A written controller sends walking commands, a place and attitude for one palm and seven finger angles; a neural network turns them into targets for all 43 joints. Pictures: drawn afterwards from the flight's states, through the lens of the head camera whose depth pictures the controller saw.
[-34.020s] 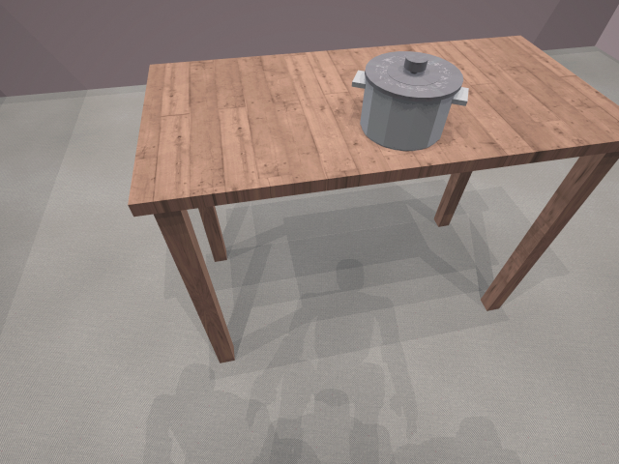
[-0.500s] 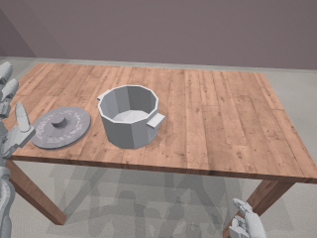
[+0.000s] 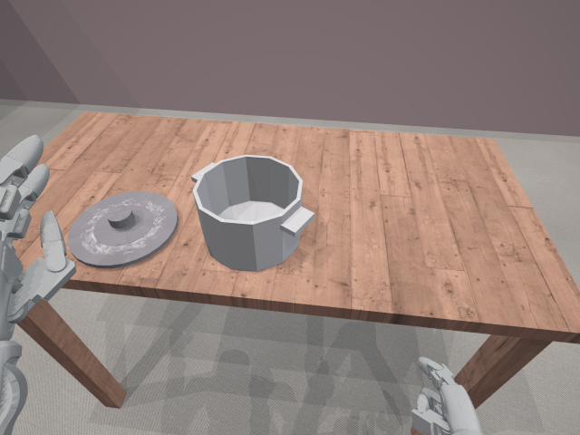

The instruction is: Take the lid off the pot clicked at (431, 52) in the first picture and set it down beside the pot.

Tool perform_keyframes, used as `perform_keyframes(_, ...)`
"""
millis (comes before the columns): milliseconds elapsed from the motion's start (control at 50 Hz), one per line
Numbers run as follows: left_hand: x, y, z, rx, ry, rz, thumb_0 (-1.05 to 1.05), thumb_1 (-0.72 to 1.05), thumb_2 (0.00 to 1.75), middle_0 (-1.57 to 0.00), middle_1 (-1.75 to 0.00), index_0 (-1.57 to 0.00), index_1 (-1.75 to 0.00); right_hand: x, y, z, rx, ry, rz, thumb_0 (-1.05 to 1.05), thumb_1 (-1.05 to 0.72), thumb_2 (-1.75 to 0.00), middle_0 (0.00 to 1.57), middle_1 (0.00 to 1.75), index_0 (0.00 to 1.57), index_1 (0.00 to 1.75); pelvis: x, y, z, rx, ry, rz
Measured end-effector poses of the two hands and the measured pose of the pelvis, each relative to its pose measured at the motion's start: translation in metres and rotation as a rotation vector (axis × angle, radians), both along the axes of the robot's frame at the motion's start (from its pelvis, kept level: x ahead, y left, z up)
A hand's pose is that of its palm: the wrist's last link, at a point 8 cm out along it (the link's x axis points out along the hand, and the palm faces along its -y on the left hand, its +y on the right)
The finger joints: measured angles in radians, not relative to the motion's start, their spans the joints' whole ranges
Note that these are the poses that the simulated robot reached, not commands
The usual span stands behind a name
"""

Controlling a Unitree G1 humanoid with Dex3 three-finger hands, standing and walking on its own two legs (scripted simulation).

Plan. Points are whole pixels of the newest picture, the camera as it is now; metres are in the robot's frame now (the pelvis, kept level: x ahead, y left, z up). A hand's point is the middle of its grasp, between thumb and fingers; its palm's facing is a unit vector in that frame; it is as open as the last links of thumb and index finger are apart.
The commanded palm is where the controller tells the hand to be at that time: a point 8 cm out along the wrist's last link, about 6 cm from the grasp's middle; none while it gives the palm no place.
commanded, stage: step back with the hand held close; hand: left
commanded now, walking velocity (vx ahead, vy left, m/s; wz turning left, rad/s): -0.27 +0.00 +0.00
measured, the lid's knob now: (120, 216) +0.42 +0.37 +0.04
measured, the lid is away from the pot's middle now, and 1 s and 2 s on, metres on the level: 0.23 0.23 0.23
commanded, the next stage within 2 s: stop stepping back and stand still in 1.56 s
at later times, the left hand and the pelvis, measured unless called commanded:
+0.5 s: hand (47, 304) +0.15 +0.24 +0.21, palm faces +0.35 -0.80 -0.48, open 7.4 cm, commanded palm +0.09 +0.30 +0.23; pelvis -0.04 +0.02 -0.01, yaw -1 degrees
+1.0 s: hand (3, 343) +0.11 +0.25 +0.22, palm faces +0.42 -0.80 -0.44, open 7.4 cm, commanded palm +0.04 +0.30 +0.23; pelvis -0.09 +0.02 -0.02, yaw +0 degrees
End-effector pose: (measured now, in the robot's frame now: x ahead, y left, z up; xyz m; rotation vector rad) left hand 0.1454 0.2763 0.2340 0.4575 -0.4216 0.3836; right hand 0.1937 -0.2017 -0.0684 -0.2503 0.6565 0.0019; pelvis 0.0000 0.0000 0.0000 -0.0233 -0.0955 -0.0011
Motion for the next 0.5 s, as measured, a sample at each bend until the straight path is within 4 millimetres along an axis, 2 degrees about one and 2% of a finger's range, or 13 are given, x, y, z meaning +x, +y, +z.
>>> perform_keyframes(140,0.007,0.004,0.015,0.093,-0.067,-0.012,0.01,0.88,0.90,-0.21,-0.30,-0.22,-0.31,-0.004,-0.006,0.004,-0.005,0.013,-0.034,0.01,-0.90,-0.90,0.20,0.30,0.20,0.30,-0.002,0.000,0.000,-0.002,0.051,-0.005)
perform_keyframes(280,0.013,-0.003,-0.004,0.114,0.037,-0.109,0.01,0.89,0.90,-0.20,-0.30,-0.21,-0.31,-0.027,-0.024,0.006,-0.031,0.042,-0.137,0.01,-0.90,-0.90,0.20,0.30,0.20,0.30,-0.013,0.009,-0.002,0.001,0.097,-0.019)
perform_keyframes(380,-0.002,-0.002,-0.012,0.140,0.075,-0.147,0.01,0.88,0.90,-0.21,-0.30,-0.22,-0.31,-0.052,-0.031,0.005,-0.054,0.057,-0.183,0.01,-0.90,-0.90,0.20,0.30,0.20,0.30,-0.026,0.014,-0.005,0.003,0.103,-0.021)
perform_keyframes(500,-0.030,0.005,-0.004,0.172,0.003,-0.107,0.02,0.88,0.90,-0.21,-0.30,-0.22,-0.31,-0.079,-0.026,-0.001,-0.056,0.057,-0.178,0.01,-0.90,-0.90,0.20,0.30,0.20,0.30,-0.044,0.017,-0.010,0.006,0.093,-0.012)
